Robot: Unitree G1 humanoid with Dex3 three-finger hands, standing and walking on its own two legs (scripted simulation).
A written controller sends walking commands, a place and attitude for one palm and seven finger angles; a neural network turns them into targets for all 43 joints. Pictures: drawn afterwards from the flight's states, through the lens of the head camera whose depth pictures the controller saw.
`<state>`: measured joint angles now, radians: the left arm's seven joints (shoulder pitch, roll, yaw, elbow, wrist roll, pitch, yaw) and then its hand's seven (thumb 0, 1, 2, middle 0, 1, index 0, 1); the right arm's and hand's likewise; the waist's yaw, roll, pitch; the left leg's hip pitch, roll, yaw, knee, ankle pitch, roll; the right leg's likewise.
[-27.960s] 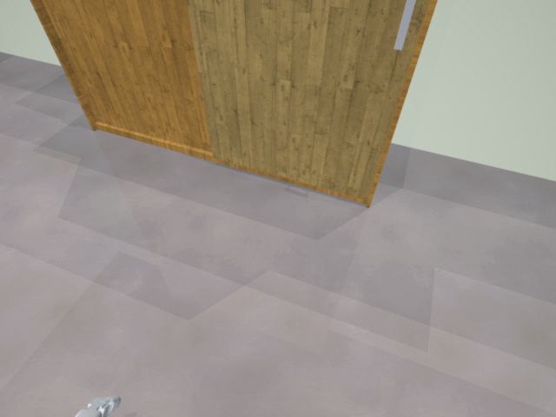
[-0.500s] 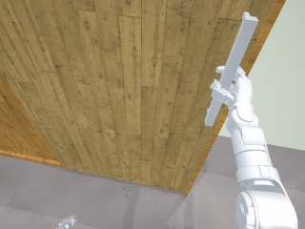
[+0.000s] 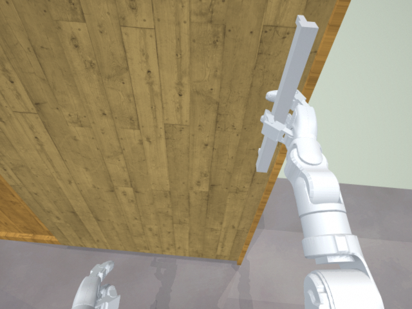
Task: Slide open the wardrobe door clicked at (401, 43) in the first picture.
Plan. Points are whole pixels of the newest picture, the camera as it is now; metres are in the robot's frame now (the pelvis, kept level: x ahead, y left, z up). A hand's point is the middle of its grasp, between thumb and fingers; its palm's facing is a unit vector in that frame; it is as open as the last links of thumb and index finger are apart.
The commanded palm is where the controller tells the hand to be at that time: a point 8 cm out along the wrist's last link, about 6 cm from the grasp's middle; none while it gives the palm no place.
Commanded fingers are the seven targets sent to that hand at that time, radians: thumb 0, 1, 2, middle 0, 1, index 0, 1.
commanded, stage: tug the door sideways, standing still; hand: right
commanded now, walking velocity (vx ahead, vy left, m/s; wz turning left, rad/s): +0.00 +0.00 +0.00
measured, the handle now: (277, 107) +0.47 -0.11 +0.18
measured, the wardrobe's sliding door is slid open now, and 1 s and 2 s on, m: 0.00 0.07 0.23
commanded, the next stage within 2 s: step sideways, sliding the door along in 0.46 s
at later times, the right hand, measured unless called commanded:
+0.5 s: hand (253, 124) +0.41 -0.06 +0.18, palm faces +0.11 +0.99 -0.04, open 6.0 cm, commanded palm +0.39 -0.06 +0.18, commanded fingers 0.00 -0.90 -0.90 0.45 1.40 0.45 1.40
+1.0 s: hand (234, 125) +0.41 -0.02 +0.17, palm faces -0.06 +0.99 -0.08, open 6.4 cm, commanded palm +0.40 -0.06 +0.18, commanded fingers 0.00 -0.90 -0.90 0.45 1.40 0.45 1.40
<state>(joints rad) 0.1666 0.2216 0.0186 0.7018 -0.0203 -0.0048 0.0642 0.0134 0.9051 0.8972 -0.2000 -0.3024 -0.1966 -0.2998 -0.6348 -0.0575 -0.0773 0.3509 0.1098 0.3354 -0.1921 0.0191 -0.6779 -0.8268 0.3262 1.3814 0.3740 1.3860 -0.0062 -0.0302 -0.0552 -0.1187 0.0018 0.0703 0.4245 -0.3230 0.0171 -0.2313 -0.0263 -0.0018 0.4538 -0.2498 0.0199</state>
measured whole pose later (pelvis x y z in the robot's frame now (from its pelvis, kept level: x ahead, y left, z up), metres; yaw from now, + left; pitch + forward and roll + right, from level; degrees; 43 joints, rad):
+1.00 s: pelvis -0.02 +0.04 -0.01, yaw -3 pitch -2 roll -2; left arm 0.22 0.22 0.01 0.77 -0.01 -0.05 0.10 0.02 0.90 0.90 -0.20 -0.30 -0.20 -0.30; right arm -0.83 -0.08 0.02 0.64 0.09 -0.09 -0.07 -0.07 -0.62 -0.80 0.43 1.39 0.30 1.38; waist 0.00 -0.01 0.13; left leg -0.14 -0.01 0.11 0.56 -0.39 0.09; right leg -0.44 -0.03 -0.07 1.00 -0.45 0.01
